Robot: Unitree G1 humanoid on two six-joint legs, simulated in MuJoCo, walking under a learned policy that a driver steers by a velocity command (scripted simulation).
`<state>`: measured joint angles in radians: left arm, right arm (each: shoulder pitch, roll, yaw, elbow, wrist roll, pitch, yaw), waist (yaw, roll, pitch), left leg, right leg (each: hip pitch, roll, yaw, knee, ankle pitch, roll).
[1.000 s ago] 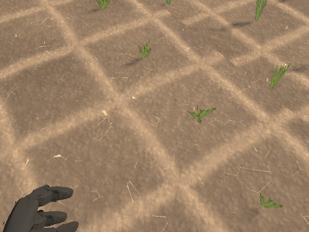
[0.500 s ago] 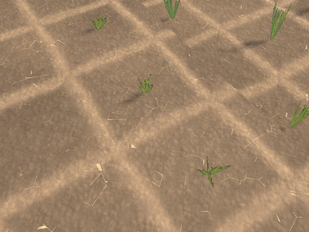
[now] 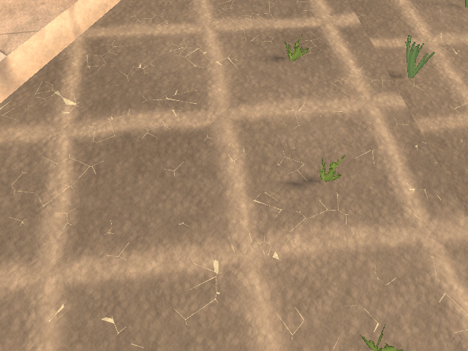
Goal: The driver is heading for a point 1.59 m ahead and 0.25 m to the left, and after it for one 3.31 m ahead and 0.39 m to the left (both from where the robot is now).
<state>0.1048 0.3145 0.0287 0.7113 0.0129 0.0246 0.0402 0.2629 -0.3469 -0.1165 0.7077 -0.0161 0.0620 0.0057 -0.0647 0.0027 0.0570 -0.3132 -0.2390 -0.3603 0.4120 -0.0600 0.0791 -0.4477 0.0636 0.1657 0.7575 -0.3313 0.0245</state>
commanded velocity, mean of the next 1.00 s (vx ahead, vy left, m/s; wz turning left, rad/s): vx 0.41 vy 0.00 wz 0.42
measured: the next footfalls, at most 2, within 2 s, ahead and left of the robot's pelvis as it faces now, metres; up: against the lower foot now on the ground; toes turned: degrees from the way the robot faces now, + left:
right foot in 0.10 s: +0.10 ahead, -0.13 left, +0.00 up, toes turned +16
left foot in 0.70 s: +0.02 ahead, +0.12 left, +0.00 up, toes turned +35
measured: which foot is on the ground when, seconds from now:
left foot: down 0.00-0.10, up 0.12-0.68, down 0.70-1.00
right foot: up 0.00-0.08, down 0.10-0.68, up 0.70-1.00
